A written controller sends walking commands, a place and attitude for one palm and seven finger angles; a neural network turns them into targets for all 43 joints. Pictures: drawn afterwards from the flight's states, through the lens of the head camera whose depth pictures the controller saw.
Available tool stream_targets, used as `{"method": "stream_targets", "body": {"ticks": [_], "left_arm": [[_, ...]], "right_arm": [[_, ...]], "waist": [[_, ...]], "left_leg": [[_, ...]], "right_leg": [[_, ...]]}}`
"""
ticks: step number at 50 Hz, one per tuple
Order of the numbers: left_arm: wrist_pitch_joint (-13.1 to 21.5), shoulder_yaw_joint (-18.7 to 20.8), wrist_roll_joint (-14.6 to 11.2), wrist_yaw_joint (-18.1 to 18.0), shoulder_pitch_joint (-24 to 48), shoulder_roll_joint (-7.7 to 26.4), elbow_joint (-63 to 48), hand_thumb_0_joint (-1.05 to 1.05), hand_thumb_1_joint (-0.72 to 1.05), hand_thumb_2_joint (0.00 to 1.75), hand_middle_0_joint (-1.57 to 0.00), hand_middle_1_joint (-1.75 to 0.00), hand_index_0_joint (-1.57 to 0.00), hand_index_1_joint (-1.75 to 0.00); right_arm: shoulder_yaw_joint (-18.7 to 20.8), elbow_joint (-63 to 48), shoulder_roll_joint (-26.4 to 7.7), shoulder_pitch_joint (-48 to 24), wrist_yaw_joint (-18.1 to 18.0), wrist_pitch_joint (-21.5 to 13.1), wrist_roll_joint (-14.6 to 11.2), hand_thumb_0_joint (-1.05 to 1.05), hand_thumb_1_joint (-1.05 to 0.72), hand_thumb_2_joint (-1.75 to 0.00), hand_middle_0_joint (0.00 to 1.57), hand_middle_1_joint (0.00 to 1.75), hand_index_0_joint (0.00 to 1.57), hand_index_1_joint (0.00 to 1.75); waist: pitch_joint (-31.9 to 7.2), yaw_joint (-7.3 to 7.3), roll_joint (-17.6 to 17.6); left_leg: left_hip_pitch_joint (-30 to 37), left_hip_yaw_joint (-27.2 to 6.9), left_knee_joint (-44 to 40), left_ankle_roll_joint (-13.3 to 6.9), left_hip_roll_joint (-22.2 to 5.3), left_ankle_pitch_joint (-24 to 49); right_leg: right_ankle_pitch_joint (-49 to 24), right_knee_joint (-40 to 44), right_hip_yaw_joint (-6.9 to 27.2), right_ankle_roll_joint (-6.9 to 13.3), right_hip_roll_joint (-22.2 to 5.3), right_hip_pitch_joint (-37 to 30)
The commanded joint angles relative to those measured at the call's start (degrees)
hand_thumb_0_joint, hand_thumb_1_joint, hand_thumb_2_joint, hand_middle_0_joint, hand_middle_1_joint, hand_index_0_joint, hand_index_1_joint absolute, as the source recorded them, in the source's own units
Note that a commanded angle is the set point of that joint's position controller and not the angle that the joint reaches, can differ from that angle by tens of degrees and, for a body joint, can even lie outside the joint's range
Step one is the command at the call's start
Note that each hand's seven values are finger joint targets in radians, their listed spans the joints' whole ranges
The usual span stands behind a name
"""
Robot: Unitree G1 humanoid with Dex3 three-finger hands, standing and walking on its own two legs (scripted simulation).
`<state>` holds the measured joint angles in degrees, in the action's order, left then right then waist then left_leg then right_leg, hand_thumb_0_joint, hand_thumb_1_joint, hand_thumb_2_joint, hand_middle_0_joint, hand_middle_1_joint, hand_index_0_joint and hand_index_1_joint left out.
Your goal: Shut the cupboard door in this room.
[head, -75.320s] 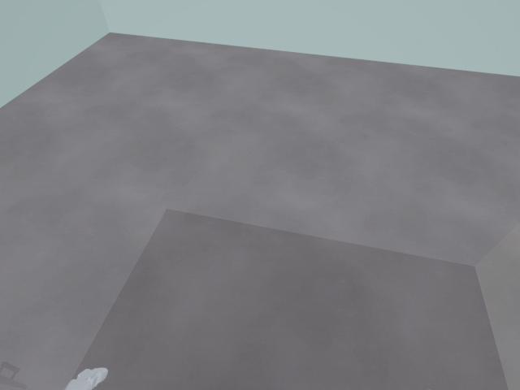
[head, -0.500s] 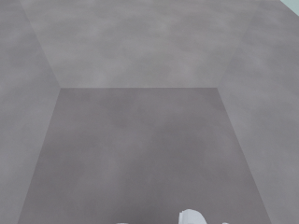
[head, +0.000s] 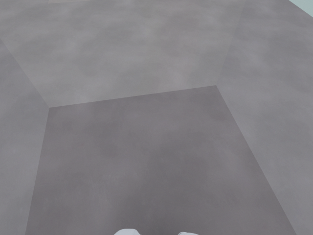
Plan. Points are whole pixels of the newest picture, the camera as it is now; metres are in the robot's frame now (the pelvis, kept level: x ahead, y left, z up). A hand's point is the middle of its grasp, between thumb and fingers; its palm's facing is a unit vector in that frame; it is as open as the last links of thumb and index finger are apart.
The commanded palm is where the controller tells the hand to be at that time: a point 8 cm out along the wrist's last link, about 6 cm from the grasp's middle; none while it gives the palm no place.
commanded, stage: turn to face it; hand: left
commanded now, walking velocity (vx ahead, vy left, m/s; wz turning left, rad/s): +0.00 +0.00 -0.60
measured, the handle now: out of the picture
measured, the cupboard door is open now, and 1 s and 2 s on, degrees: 65 65 65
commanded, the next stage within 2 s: none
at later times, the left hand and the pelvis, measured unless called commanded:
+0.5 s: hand (70, 226) +0.16 +0.26 -0.17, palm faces -0.17 -0.96 -0.21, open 7.4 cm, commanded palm none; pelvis +0.05 +0.07 +0.01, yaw -16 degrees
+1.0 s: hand (118, 192) +0.25 +0.14 -0.14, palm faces -0.56 -0.79 -0.26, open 7.4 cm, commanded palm none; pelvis +0.05 +0.04 +0.01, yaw -35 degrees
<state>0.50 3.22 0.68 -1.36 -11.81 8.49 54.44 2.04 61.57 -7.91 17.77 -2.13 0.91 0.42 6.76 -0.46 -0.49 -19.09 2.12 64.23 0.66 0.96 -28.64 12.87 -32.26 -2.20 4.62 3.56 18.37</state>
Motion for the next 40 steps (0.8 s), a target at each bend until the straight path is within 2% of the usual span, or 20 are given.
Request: {"method": "stream_targets", "body": {"ticks": [1,5,8,11,14,16,17,18,19,20,21,22,24,25,29,33,35,37,39,40], "left_arm": [[0.2,2.1,0.3,-0.7,-2.1,9.4,-3.7,0.0,0.9,0.9,-0.2,-0.3,-0.2,-0.3],[0.2,2.5,0.5,0.3,-3.2,10.2,-3.4,0.0,0.9,0.9,-0.2,-0.3,-0.2,-0.3],[-0.1,2.9,0.6,0.7,-4.8,11.1,-3.7,0.0,0.9,0.9,-0.2,-0.3,-0.2,-0.3],[-0.6,3.5,1.0,0.9,-6.0,12.4,-4.3,0.0,0.9,0.9,-0.2,-0.3,-0.2,-0.3],[-1.1,4.2,1.3,0.7,-4.7,13.8,-5.2,0.0,0.9,0.9,-0.2,-0.3,-0.2,-0.3],[-1.7,4.3,0.8,0.8,-2.4,13.8,-6.1,0.0,0.9,0.9,-0.2,-0.3,-0.2,-0.3],[-1.9,4.0,0.3,0.9,-1.4,12.9,-6.8,0.0,0.9,0.9,-0.2,-0.3,-0.2,-0.3],[-2.1,3.3,-0.3,1.1,-2.6,9.7,-7.8,0.0,0.9,0.9,-0.2,-0.3,-0.2,-0.3],[-2.0,2.9,-0.2,1.6,-2.0,8.9,-8.7,0.0,0.9,0.9,-0.2,-0.3,-0.2,-0.3],[-2.4,3.2,0.5,1.7,-0.7,10.6,-9.1,0.0,0.9,0.9,-0.2,-0.3,-0.2,-0.3],[-2.8,3.8,0.9,2.0,-2.0,11.3,-8.3,0.0,0.9,0.9,-0.2,-0.3,-0.2,-0.3],[-3.2,4.2,1.0,2.4,-2.9,11.2,-7.4,0.0,0.9,0.9,-0.2,-0.3,-0.2,-0.3],[-3.7,3.9,0.7,3.1,-3.5,11.0,-7.1,0.0,0.9,0.9,-0.2,-0.3,-0.2,-0.3],[-4.0,3.7,0.5,3.2,-2.9,10.7,-7.4,0.0,0.9,0.9,-0.2,-0.3,-0.2,-0.3],[-4.2,3.1,0.4,3.7,1.0,9.8,-8.9,0.0,0.9,0.9,-0.2,-0.3,-0.2,-0.3],[-3.9,2.3,0.4,4.0,4.8,8.7,-9.9,0.0,0.9,0.9,-0.2,-0.3,-0.2,-0.3],[-3.6,2.0,0.4,4.0,5.0,8.8,-9.9,0.0,0.9,0.9,-0.2,-0.3,-0.2,-0.3],[-3.2,2.1,0.4,3.9,3.7,9.2,-9.5,0.0,0.9,0.9,-0.2,-0.3,-0.2,-0.3],[-2.5,2.5,0.5,3.6,-1.7,11.7,-7.7,0.0,0.9,0.9,-0.2,-0.3,-0.2,-0.3],[-1.7,3.5,1.0,2.9,-6.8,17.0,-6.4,0.0,0.9,0.9,-0.2,-0.3,-0.2,-0.3]], "right_arm": [[1.3,-6.0,-4.6,-0.5,0.4,0.4,0.5,0.0,-0.9,-0.9,0.2,0.3,0.2,0.3],[1.9,-7.8,-6.0,-1.9,0.8,1.2,1.0,0.0,-0.9,-0.9,0.2,0.3,0.2,0.3],[1.9,-10.5,-7.4,-6.7,0.6,0.8,0.8,0.0,-0.9,-0.9,0.2,0.3,0.2,0.3],[1.8,-13.0,-7.4,-11.5,0.4,0.2,0.3,0.0,-0.9,-0.9,0.2,0.3,0.2,0.3],[1.7,-14.1,-7.5,-11.2,0.2,-0.4,-0.4,0.0,-0.9,-0.9,0.2,0.3,0.2,0.3],[1.8,-13.3,-8.4,-7.8,-0.1,-0.8,-0.6,0.0,-0.9,-0.9,0.2,0.3,0.2,0.3],[2.1,-12.8,-10.3,-5.6,-0.4,-1.3,-0.5,0.0,-0.9,-0.9,0.2,0.3,0.2,0.3],[2.7,-13.2,-14.8,-4.8,-0.5,-2.0,0.1,0.0,-0.9,-0.9,0.2,0.3,0.2,0.3],[3.6,-14.3,-18.4,-3.9,-0.5,-1.6,0.6,0.0,-0.9,-0.9,0.2,0.3,0.2,0.3],[2.9,-14.8,-18.0,-4.6,-0.6,-1.2,1.3,0.0,-0.9,-0.9,0.2,0.3,0.2,0.3],[2.1,-15.3,-15.5,-7.4,-0.8,-1.4,1.5,0.0,-0.9,-0.9,0.2,0.3,0.2,0.3],[1.9,-16.2,-14.7,-9.9,-1.0,-1.5,1.5,0.0,-0.9,-0.9,0.2,0.3,0.2,0.3],[1.2,-17.0,-13.5,-11.5,-1.0,-1.5,1.2,0.0,-0.9,-0.9,0.2,0.3,0.2,0.3],[1.3,-16.7,-13.5,-10.4,-0.9,-1.5,1.3,0.0,-0.9,-0.9,0.2,0.3,0.2,0.3],[1.9,-14.6,-14.3,-5.6,-0.7,-1.4,1.1,0.0,-0.9,-0.9,0.2,0.3,0.2,0.3],[2.7,-12.9,-15.9,-2.4,-0.2,-1.2,1.3,0.0,-0.9,-0.9,0.2,0.3,0.2,0.3],[3.1,-12.4,-16.6,-2.2,0.0,-1.0,1.4,0.0,-0.9,-0.9,0.2,0.3,0.2,0.3],[3.5,-12.3,-17.4,-3.1,0.2,-0.9,1.3,0.0,-0.9,-0.9,0.2,0.3,0.2,0.3],[3.7,-12.5,-17.3,-3.9,0.7,-0.7,0.6,0.0,-0.9,-0.9,0.2,0.3,0.2,0.3],[3.1,-13.6,-14.3,-4.0,1.0,-0.6,0.0,0.0,-0.9,-0.9,0.2,0.3,0.2,0.3]], "waist": [[-7.8,-0.79,0.5],[-9.0,-0.55,6.3],[-9.9,0.74,8.4],[-9.5,2.42,8.3],[-10.9,2.07,9.9],[-11.4,0.11,10.6],[-12.2,-1.13,7.4],[-13.3,-1.14,-5.1],[-12.0,-1.42,-15.9],[-9.0,-1.52,-9.5],[-7.6,0.57,-6.6],[-7.0,1.84,-8.9],[-6.5,2.65,-10.0],[-6.8,2.03,-9.9],[-7.2,0.12,-9.1],[-8.4,-1.77,-11.8],[-9.2,-1.87,-12.9],[-9.6,-0.97,-13.1],[-11.3,2.21,-8.0],[-14.6,4.9,5.0]], "left_leg": [[-7.4,-3.9,3.8,2.0,-4.2,5.5],[-9.8,-3.7,-0.7,2.9,-4.0,10.7],[-12.1,-3.8,-5.8,3.6,-3.8,9.0],[-9.7,-3.5,-13.7,3.7,-2.5,5.8],[-3.5,-3.4,-23.8,3.2,-0.9,4.6],[6.4,-3.2,-34.8,2.8,0.0,12.3],[14.8,-3.3,-41.1,2.4,-2.4,16.6],[21.5,-14.7,-47.6,-0.7,-14.4,18.4],[19.3,-24.5,-48.8,-6.7,-26.2,27.1],[12.8,-23.5,-47.9,-10.5,-28.6,31.3],[10.7,-19.0,-47.9,-10.2,-25.3,35.1],[9.9,-15.2,-46.6,-9.6,-23.0,38.8],[9.6,-7.3,-45.1,-8.1,-19.4,41.2],[10.7,-5.4,-44.6,-7.8,-18.5,41.8],[15.1,-3.0,-44.1,-8.4,-19.3,40.7],[17.0,0.5,-41.5,-7.9,-19.9,44.6],[17.1,1.2,-39.4,-7.7,-20.5,46.2],[15.4,2.5,-36.8,-6.2,-21.0,44.6],[8.8,6.0,-27.7,-2.2,-18.4,39.0],[-1.9,9.6,-15.8,1.5,-13.5,23.9]], "right_leg": [[-24.8,15.3,17.9,7.8,-16.4,-3.2],[-13.9,16.1,18.0,4.7,-12.8,-3.6],[-16.4,14.5,20.4,5.2,-13.1,-7.8],[-20.2,12.4,24.0,6.3,-13.5,-8.1],[-24.3,9.2,26.6,5.9,-13.6,-7.7],[-20.0,6.5,25.8,2.7,-10.8,-1.8],[-13.5,4.0,23.5,0.1,-7.9,3.9],[2.2,-3.9,17.3,-2.7,-1.1,12.5],[22.1,-17.5,7.6,-5.7,1.0,16.2],[21.8,-26.9,7.1,-6.4,-1.7,15.0],[17.7,-31.4,7.0,-7.2,-2.4,15.0],[16.1,-35.3,6.4,-7.8,-3.1,15.4],[13.2,-37.3,4.8,-8.3,-4.4,15.0],[12.2,-36.9,4.0,-8.6,-4.3,14.8],[10.6,-30.1,1.5,-8.9,-5.4,14.9],[11.5,-18.4,-1.7,-7.9,-5.1,10.1],[11.7,-13.3,-3.0,-7.1,-4.3,7.0],[9.1,-6.5,-3.5,-5.9,-3.9,2.1],[-4.2,6.3,-3.3,-4.4,-3.9,-10.7],[-18.1,10.7,8.9,-0.8,-14.2,-22.5]]}}
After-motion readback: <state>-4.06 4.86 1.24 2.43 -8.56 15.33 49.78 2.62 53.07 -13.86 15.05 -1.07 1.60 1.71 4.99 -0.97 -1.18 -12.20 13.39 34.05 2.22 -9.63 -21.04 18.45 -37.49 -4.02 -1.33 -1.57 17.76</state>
